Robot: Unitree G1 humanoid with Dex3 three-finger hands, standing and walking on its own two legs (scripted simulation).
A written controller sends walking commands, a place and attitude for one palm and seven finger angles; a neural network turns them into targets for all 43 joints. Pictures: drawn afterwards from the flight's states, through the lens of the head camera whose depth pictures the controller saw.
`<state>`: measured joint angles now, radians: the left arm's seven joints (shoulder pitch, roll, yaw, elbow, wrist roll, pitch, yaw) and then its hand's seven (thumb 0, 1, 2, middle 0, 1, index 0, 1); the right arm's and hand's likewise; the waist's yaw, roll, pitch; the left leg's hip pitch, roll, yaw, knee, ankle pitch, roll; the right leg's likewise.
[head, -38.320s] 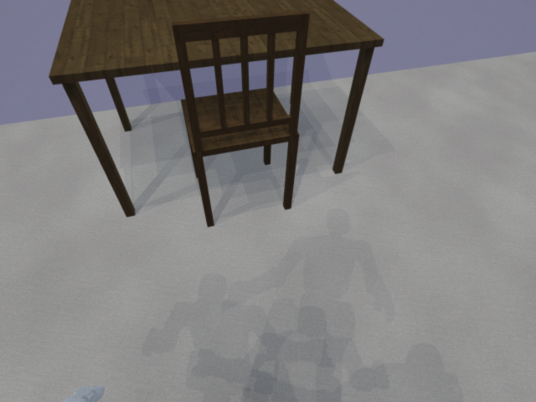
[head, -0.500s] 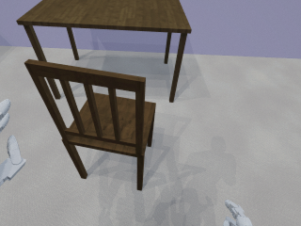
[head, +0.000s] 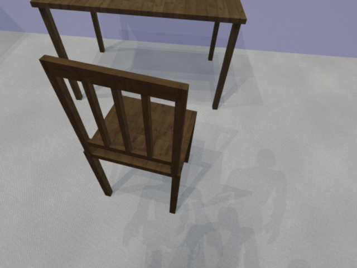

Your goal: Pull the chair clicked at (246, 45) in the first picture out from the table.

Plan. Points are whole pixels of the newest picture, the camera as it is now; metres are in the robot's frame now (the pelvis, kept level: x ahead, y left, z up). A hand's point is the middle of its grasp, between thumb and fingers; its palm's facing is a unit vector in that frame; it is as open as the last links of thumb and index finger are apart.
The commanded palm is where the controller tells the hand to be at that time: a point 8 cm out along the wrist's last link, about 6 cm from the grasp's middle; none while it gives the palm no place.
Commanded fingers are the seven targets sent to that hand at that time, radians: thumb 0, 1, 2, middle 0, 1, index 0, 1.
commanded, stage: let the arm hang, fingers relaxed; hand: left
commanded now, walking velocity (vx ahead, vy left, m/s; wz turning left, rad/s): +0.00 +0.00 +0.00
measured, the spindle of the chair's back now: (123, 123) +0.54 +0.22 -0.08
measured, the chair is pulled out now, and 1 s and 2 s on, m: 0.66 0.66 0.66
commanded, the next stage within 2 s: look to check the result in 0.66 s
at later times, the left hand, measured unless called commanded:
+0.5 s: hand out of the picture -0.02 +0.13 -0.17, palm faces +0.01 -0.99 -0.16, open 7.4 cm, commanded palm none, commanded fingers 0.00 0.90 0.90 -0.20 -0.30 -0.20 -0.30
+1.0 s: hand out of the picture -0.02 +0.12 -0.17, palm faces +0.03 -0.98 -0.17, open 7.4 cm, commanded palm none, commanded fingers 0.00 0.90 0.90 -0.20 -0.30 -0.20 -0.30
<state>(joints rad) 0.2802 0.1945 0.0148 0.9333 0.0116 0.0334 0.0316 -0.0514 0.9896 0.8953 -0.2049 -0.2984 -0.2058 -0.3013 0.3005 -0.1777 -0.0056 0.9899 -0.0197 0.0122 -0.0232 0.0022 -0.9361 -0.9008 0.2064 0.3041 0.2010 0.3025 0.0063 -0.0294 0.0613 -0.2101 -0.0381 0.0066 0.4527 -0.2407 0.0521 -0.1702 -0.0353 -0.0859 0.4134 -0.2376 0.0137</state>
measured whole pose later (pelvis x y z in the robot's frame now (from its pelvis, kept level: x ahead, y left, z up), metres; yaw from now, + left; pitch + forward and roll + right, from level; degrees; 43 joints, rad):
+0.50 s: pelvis +0.00 -0.01 +0.00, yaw -1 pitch -1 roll +0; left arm 0.34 0.10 -0.02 1.08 0.01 0.01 0.04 0.01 0.91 0.90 -0.20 -0.30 -0.20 -0.30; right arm 0.35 -0.11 0.01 1.10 -0.01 -0.01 -0.03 0.01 -0.91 -0.90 0.20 0.30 0.20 0.30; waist 0.00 0.01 0.03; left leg -0.18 -0.03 0.03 0.42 -0.23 0.04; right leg -0.17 -0.03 -0.07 0.43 -0.24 0.00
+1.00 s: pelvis +0.00 -0.04 +0.00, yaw -1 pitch -1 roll +0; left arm 0.33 0.11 -0.01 1.08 0.01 0.00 0.04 0.01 0.91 0.90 -0.20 -0.30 -0.20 -0.30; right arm 0.35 -0.10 0.00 1.12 -0.01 -0.01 -0.04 0.00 -0.91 -0.90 0.20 0.30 0.20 0.30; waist 0.00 0.01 0.04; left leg -0.18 0.00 0.01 0.43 -0.23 0.00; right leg -0.17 0.00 -0.08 0.43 -0.25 -0.04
